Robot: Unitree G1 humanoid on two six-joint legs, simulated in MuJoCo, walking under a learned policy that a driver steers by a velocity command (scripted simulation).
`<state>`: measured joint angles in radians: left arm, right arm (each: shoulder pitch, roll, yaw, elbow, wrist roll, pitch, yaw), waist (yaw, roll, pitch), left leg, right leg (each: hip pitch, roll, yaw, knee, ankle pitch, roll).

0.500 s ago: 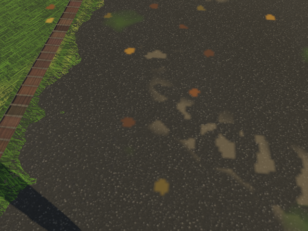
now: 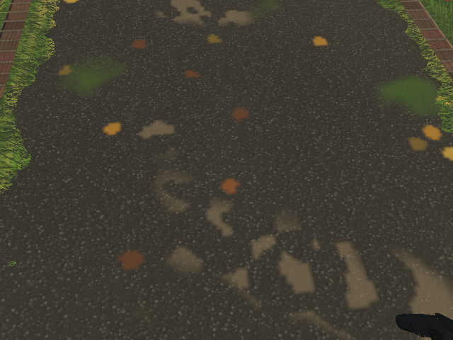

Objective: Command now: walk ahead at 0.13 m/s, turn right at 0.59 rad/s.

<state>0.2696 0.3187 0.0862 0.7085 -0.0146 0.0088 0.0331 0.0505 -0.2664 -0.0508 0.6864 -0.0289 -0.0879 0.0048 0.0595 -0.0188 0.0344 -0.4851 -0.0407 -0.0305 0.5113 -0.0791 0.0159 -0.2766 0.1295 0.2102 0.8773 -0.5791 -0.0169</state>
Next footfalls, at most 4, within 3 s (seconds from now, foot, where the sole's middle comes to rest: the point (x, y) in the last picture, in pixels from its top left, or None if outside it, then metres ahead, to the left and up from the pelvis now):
0.38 right None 0.07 -0.14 -0.76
0.80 left None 0.17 0.08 -0.76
1.28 right None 0.46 -0.23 -0.76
1.82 left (257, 236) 0.78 -0.03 -0.76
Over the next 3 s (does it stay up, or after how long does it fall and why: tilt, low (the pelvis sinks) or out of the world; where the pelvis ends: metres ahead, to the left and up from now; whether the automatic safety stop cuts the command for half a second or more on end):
stays up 1.22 0.08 0.02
